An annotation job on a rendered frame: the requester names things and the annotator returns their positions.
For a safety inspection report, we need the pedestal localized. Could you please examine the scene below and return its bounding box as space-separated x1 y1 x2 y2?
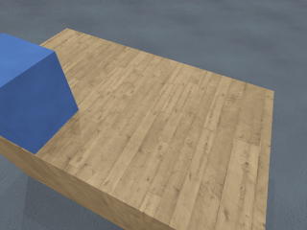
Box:
0 28 274 230

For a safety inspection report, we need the carton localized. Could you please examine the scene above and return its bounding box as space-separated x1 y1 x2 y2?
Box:
0 33 79 154

